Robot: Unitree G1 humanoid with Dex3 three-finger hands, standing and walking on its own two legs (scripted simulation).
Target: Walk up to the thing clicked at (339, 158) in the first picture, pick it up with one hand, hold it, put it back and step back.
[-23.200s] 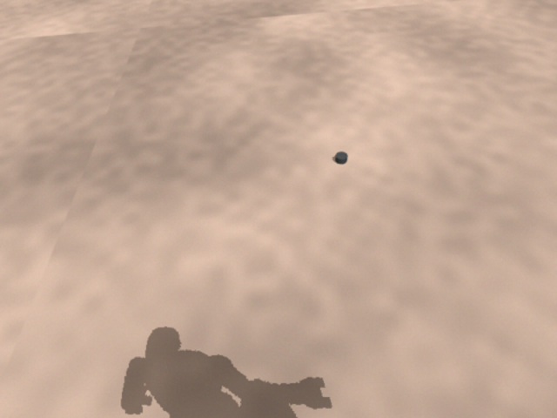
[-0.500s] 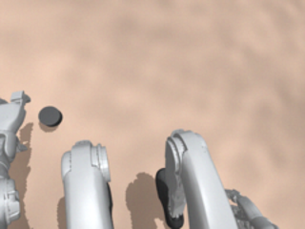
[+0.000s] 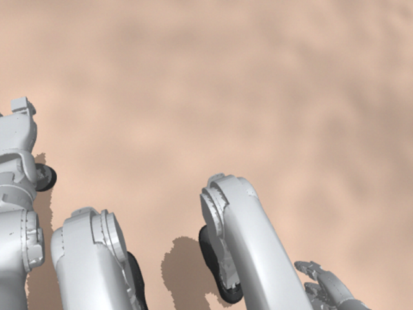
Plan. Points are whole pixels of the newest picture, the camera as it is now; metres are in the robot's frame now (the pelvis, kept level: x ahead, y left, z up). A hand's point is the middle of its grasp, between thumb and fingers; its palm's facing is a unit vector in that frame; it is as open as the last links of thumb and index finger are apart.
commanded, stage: close in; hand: left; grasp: from above
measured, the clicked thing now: (39, 177) +0.42 +0.31 -0.31
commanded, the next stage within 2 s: rest palm in 0.24 s
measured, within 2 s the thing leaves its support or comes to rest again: neither
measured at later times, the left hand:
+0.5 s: hand (24, 182) +0.40 +0.31 -0.23, palm faces -0.41 -0.12 -0.91, open 14.2 cm
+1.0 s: hand (34, 178) +0.42 +0.30 -0.27, palm faces -0.47 -0.16 -0.87, open 14.1 cm
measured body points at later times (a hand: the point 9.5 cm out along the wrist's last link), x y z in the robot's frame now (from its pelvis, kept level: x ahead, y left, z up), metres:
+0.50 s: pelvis +0.00 +0.01 -0.02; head +0.23 +0.11 +0.35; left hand +0.42 +0.31 -0.18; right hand +0.09 -0.27 -0.11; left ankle +0.07 +0.13 -0.29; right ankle +0.09 -0.11 -0.29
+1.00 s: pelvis +0.00 +0.00 -0.02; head +0.27 +0.10 +0.32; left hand +0.44 +0.31 -0.22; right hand +0.03 -0.25 -0.11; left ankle +0.07 +0.13 -0.29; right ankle +0.09 -0.11 -0.29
